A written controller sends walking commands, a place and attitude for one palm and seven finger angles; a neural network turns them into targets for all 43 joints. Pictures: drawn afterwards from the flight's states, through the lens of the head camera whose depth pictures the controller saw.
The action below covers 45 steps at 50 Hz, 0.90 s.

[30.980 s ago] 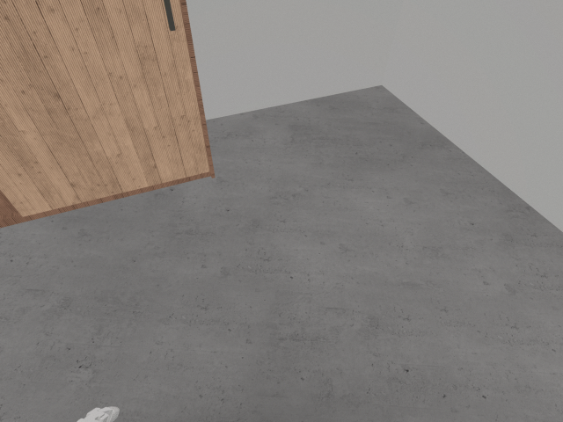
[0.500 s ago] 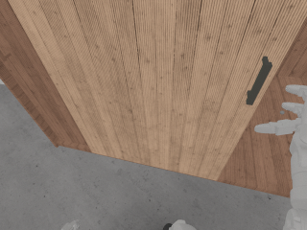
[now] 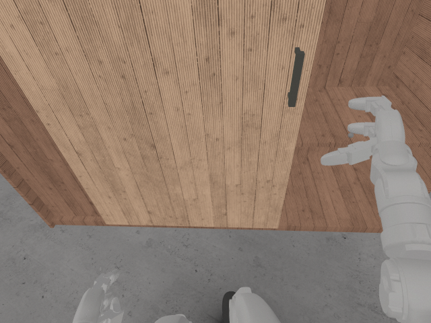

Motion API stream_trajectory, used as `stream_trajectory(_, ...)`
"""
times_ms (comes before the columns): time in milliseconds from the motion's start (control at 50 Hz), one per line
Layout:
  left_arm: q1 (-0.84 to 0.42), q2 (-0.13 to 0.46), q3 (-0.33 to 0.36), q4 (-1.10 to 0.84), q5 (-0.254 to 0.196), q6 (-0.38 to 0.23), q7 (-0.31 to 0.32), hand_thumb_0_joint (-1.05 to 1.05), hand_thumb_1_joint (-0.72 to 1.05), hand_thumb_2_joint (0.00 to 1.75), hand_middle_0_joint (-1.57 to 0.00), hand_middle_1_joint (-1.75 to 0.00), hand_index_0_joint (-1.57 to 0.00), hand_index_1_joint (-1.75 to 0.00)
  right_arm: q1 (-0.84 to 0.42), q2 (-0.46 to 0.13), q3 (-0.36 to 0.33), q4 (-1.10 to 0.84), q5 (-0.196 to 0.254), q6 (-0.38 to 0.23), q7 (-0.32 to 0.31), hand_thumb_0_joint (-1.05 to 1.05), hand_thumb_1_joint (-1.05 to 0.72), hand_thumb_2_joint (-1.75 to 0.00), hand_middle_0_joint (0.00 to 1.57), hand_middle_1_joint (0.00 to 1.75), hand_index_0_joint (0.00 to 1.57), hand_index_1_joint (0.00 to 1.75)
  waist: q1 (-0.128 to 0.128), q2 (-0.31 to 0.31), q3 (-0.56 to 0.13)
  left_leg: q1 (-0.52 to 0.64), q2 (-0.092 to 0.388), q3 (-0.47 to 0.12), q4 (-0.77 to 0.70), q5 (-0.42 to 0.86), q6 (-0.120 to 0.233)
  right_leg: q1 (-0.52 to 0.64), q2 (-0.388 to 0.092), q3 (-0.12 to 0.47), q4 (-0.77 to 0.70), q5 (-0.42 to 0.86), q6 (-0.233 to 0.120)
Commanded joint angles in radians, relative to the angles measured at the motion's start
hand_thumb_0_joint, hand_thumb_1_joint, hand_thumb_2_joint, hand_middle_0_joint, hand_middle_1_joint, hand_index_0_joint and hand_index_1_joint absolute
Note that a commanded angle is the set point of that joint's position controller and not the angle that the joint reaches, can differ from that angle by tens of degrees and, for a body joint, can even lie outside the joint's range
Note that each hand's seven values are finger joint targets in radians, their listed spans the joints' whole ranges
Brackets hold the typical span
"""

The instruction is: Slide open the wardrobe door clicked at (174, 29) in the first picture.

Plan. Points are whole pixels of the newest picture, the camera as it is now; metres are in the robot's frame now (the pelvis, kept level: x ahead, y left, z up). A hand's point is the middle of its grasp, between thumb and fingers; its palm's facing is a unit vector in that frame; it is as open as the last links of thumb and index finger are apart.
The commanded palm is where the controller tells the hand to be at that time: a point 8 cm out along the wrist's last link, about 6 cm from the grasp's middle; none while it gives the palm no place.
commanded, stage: relax the arm and regain balance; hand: right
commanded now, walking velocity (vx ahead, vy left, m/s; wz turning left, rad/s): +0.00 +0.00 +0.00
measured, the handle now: (294, 77) +0.69 -0.18 +0.14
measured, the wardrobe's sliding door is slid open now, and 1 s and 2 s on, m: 0.54 0.54 0.54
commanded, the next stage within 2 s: none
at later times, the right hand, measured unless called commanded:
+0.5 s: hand out of the picture -0.33 -0.30 -0.26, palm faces +0.05 +0.89 -0.45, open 16.6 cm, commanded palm none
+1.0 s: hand out of the picture -0.95 -0.33 -0.12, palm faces +0.03 +0.91 -0.42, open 16.5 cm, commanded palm none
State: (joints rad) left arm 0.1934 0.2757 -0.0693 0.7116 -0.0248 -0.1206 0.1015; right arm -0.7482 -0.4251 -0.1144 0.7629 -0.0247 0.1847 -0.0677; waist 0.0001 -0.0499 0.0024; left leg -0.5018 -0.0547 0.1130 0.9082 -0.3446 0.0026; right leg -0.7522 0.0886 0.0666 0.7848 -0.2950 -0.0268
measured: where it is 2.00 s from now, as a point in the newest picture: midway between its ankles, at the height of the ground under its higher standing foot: outside the picture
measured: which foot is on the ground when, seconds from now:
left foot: down 0.00-0.14, up 0.16-0.26, down 0.28-0.48, up 0.50-0.68, down 0.70-0.86, up 0.88-1.00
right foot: down 0.00-0.26, up 0.28-0.44, down 0.46-0.64, up 0.66-0.88, down 0.90-1.00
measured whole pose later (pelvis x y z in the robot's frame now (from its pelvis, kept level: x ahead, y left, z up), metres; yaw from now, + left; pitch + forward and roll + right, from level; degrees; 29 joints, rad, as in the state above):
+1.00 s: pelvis -1.09 -0.09 -0.01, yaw +3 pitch -14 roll -6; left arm 0.46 0.22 0.03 0.81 0.03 0.11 0.04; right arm 0.22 -0.32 -0.05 0.76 -0.04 0.17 -0.07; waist 0.03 0.09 0.06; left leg -0.77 -0.09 -0.16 1.80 -0.35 -0.06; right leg -0.32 0.10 -0.21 0.99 -0.46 -0.11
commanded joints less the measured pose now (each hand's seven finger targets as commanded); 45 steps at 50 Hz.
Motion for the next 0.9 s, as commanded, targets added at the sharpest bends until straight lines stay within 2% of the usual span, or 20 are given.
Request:
stream_trajectory(0,-0.026,0.154,0.065,-0.069,0.003,0.037,0.015,0.00,0.90,0.90,-0.20,-0.30,-0.20,-0.30,-0.668,-0.187,0.003,-0.081,-0.013,-0.008,-0.011,0.00,0.55,-0.20,0.25,1.15,0.25,1.15,0.065,-0.058,-0.380,-0.314,0.005,-0.035,-0.026,-0.133,0.033,0.411,-0.097,0.147,-0.043,-0.304,0.028)
stream_trajectory(60,-0.091,0.177,0.071,-0.051,0.009,0.123,0.016,0.00,0.90,0.90,-0.20,-0.30,-0.20,-0.30,-0.751,-0.225,0.007,0.019,-0.020,0.053,-0.014,0.00,0.55,-0.20,0.25,1.15,0.25,1.15,0.053,-0.055,-0.444,-0.367,0.013,-0.040,0.081,-0.134,0.035,0.344,-0.098,0.094,0.079,-0.224,0.035)
stream_trajectory(80,0.258,0.128,0.135,0.059,0.055,0.164,-0.012,0.00,0.90,0.90,-0.20,-0.30,-0.20,-0.30,0.726,0.103,0.055,0.126,0.030,0.050,-0.003,0.00,0.50,-0.30,0.15,0.30,0.15,0.30,0.032,-0.151,-0.565,0.133,-0.069,0.165,0.245,-0.412,0.043,0.616,-0.076,-0.282,-0.155,0.018,0.187)
stream_trajectory(140,-0.026,0.111,0.117,0.018,0.052,0.251,-0.063,0.00,0.90,0.90,-0.20,-0.30,-0.20,-0.30,0.790,0.087,0.055,0.020,0.026,0.014,0.053,0.00,0.50,-0.30,0.15,0.30,0.15,0.30,0.016,-0.321,-0.019,0.037,-0.098,0.211,0.858,-0.529,0.105,-0.178,-0.054,-0.182,-0.233,-0.495,0.109)
stream_trajectory(200,-0.331,0.106,0.100,-0.087,0.083,0.212,-0.069,0.00,0.90,0.90,-0.20,-0.30,-0.20,-0.30,1.052,0.015,0.043,-0.078,0.021,0.002,0.049,0.00,0.50,-0.30,0.15,0.30,0.15,0.30,-0.191,-0.061,0.222,0.530,-0.057,0.017,0.817,-0.309,0.088,-0.992,-0.265,0.045,-0.603,-0.611,0.057)
stream_trajectory(240,-0.446,-0.003,0.117,-0.094,0.058,0.237,-0.024,0.00,0.90,0.90,-0.20,-0.30,-0.20,-0.30,1.319,-0.002,0.092,0.006,0.045,-0.015,0.056,0.00,0.50,-0.30,0.15,0.30,0.15,0.30,-0.282,0.477,0.269,0.208,0.209,-0.243,-0.034,-0.433,0.264,-0.755,0.005,-0.227,0.571,-0.286,0.166)
stream_trajectory(300,-0.233,0.063,0.135,-0.180,0.052,0.331,-0.037,0.00,0.90,0.90,-0.20,-0.30,-0.20,-0.30,0.513,-0.078,0.137,-0.261,0.034,-0.078,0.000,0.00,0.50,-0.30,0.15,0.30,0.15,0.30,0.110,0.666,0.366,-1.358,0.403,-0.759,-0.908,-1.091,0.071,-0.106,0.178,0.141,1.870,0.047,0.196)
stream_trajectory(340,0.229,0.143,0.166,-0.047,0.074,0.297,-0.069,0.00,0.90,0.90,-0.20,-0.30,-0.20,-0.30,0.382,0.024,0.091,-0.311,-0.010,-0.102,-0.035,0.00,0.50,-0.30,0.15,0.30,0.15,0.30,0.390,0.214,0.123,-1.010,0.331,-0.625,-0.763,-0.801,0.011,0.221,0.024,0.041,1.799,0.086,0.104)
stream_trajectory(440,0.613,-0.041,0.112,0.160,0.041,0.299,-0.157,0.00,0.90,0.90,-0.20,-0.30,-0.20,-0.30,0.561,0.048,0.097,-0.167,-0.050,-0.048,-0.071,0.00,0.50,-0.30,0.15,0.30,0.15,0.30,0.342,0.042,0.139,-0.628,0.119,-0.091,-0.144,-0.413,-0.161,0.734,-0.050,-0.359,0.064,-0.390,-0.054)
stream_trajectory(460,0.568,-0.086,0.100,0.192,0.057,0.290,-0.145,0.00,0.90,0.90,-0.20,-0.30,-0.20,-0.30,0.596,0.156,0.125,-0.133,-0.027,-0.046,-0.053,0.00,0.50,-0.30,0.15,0.30,0.15,0.30,0.300,-0.258,0.271,-0.541,-0.069,0.030,0.543,-0.260,-0.180,0.455,-0.099,-0.297,-0.139,-0.188,-0.108)
stream_trajectory(480,0.247,-0.054,0.096,0.089,0.058,0.263,-0.083,0.00,0.90,0.90,-0.20,-0.30,-0.20,-0.30,0.616,0.164,0.128,-0.125,0.010,-0.031,-0.042,0.00,0.50,-0.30,0.15,0.30,0.15,0.30,0.168,-0.463,0.328,-0.176,-0.203,-0.115,1.290,-0.245,-0.175,-0.283,-0.197,-0.035,-0.378,1.401,-0.142)
stream_trajectory(500,-0.085,0.119,0.113,-0.089,0.022,0.218,-0.075,0.00,0.90,0.90,-0.20,-0.30,-0.20,-0.30,0.731,0.065,0.083,-0.107,0.059,0.044,-0.059,0.00,0.50,-0.30,0.15,0.30,0.15,0.30,-0.033,-0.444,0.287,0.035,-0.127,-0.447,1.839,-0.189,-0.062,-0.965,-0.612,0.786,-0.776,0.289,-0.267)
stream_trajectory(520,-0.410,0.106,0.071,-0.164,0.024,0.187,-0.086,0.00,0.90,0.90,-0.20,-0.30,-0.20,-0.30,0.958,-0.018,0.030,-0.033,0.044,0.046,-0.078,0.00,0.50,-0.30,0.15,0.30,0.15,0.30,-0.317,-0.077,0.262,-0.070,-0.095,-0.521,1.741,0.037,-0.019,-0.647,-0.582,0.554,-0.616,-0.687,-0.136)
stream_trajectory(560,-0.198,0.106,0.107,-0.031,0.059,0.156,-0.049,0.00,0.90,0.90,-0.20,-0.30,-0.20,-0.30,1.089,0.052,0.048,0.030,-0.011,-0.026,-0.017,0.00,0.50,-0.30,0.15,0.30,0.15,0.30,-0.179,0.424,0.197,0.274,0.031,-0.325,0.998,-0.067,-0.003,-0.547,-0.347,0.230,-0.400,-0.234,-0.033)
stream_trajectory(620,-0.025,0.092,0.132,0.064,0.078,0.180,-0.020,0.00,0.90,0.90,-0.20,-0.30,-0.20,-0.30,1.456,0.110,0.074,0.126,0.033,-0.035,0.065,0.00,0.50,-0.30,0.15,0.30,0.15,0.30,-0.124,-0.132,0.093,0.421,-0.040,-0.010,0.063,-0.349,0.086,-0.082,-0.196,-0.063,-0.432,-0.159,0.076)
stream_trajectory(660,0.029,-0.026,0.143,0.018,0.070,0.238,-0.008,0.00,0.90,0.90,-0.20,-0.30,-0.20,-0.30,1.490,0.154,0.100,0.110,0.024,-0.042,0.058,0.00,0.50,-0.30,0.15,0.30,0.15,0.30,-0.113,0.119,0.074,0.304,0.109,-0.068,-0.382,-0.059,0.210,0.004,0.076,-0.276,0.559,-0.100,0.140)
stream_trajectory(700,0.338,-0.031,0.171,-0.062,0.042,0.294,-0.012,0.00,0.90,0.90,-0.20,-0.30,-0.20,-0.30,0.799,0.020,0.081,-0.144,-0.021,-0.104,0.022,0.00,0.50,-0.30,0.15,0.30,0.15,0.30,0.280,0.370,0.062,-0.524,0.284,-0.402,-0.594,0.053,0.222,0.247,0.190,0.067,1.562,-0.080,0.114)
stream_trajectory(720,0.252,0.078,0.158,-0.085,0.059,0.280,-0.042,0.00,0.90,0.90,-0.20,-0.30,-0.20,-0.30,0.609,-0.007,0.067,-0.243,-0.014,-0.118,-0.011,0.00,0.50,-0.30,0.15,0.30,0.15,0.30,0.197,0.563,0.215,-0.845,0.364,-0.845,-0.754,-0.650,0.203,0.190,-0.023,0.197,1.372,0.043,0.091)
stream_trajectory(840,0.650,-0.094,0.109,0.111,0.050,0.263,-0.129,0.00,0.90,0.90,-0.20,-0.30,-0.20,-0.30,0.668,0.114,0.088,-0.165,-0.015,-0.092,-0.038,0.00,0.50,-0.30,0.15,0.30,0.15,0.30,0.301,0.021,0.157,-0.290,0.031,-0.153,-0.220,-0.106,-0.112,0.631,-0.036,-0.293,-0.061,-0.067,-0.067)
stream_trajectory(880,0.316,-0.133,0.068,0.054,0.046,0.218,-0.085,0.00,0.90,0.90,-0.20,-0.30,-0.20,-0.30,0.861,0.227,0.102,-0.143,-0.019,-0.078,-0.031,0.00,0.50,-0.30,0.15,0.30,0.15,0.30,0.070,-0.185,0.271,-0.129,-0.150,-0.165,0.814,-0.118,-0.079,0.200,-0.171,-0.164,-0.474,0.342,-0.079)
